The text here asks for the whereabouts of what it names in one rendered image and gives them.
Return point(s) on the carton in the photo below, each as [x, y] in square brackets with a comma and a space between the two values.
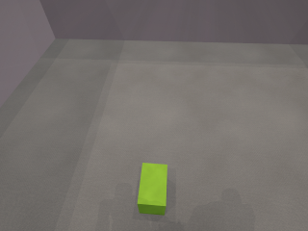
[152, 198]

